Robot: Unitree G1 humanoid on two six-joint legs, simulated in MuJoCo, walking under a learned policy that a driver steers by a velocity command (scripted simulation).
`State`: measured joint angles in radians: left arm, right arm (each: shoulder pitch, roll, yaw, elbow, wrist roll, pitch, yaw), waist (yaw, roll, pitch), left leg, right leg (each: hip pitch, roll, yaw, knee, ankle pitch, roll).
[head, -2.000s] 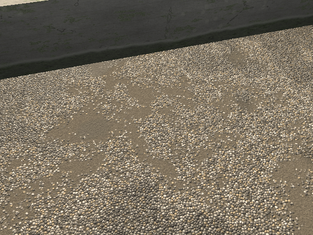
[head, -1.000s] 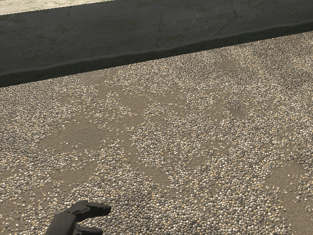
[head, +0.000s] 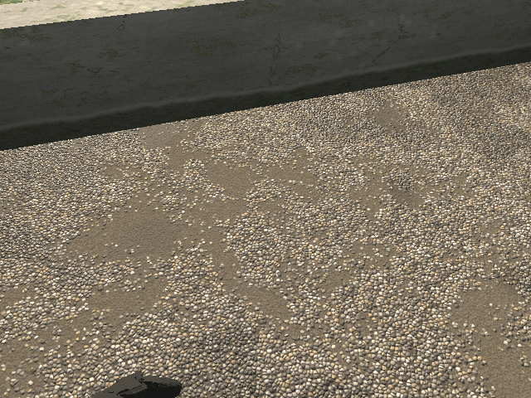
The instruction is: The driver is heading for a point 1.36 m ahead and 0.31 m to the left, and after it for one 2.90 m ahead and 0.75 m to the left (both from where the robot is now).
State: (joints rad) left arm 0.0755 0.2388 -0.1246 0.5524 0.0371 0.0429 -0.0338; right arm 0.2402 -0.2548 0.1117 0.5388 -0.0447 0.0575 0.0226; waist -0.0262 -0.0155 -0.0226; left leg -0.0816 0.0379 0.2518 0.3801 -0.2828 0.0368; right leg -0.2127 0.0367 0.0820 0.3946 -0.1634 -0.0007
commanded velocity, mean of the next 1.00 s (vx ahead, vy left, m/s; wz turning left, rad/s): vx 0.05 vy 0.00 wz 0.00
